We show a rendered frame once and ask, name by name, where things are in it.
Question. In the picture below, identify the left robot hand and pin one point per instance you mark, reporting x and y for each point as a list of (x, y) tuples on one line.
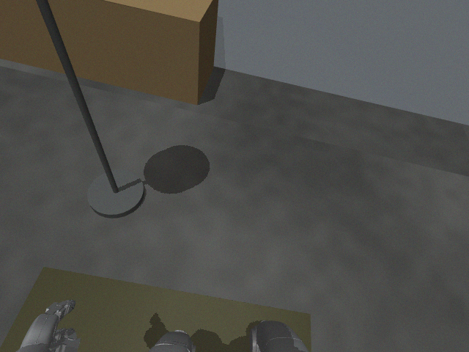
[(43, 329)]

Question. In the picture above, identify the floor lamp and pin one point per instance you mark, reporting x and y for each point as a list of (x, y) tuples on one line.
[(113, 194)]

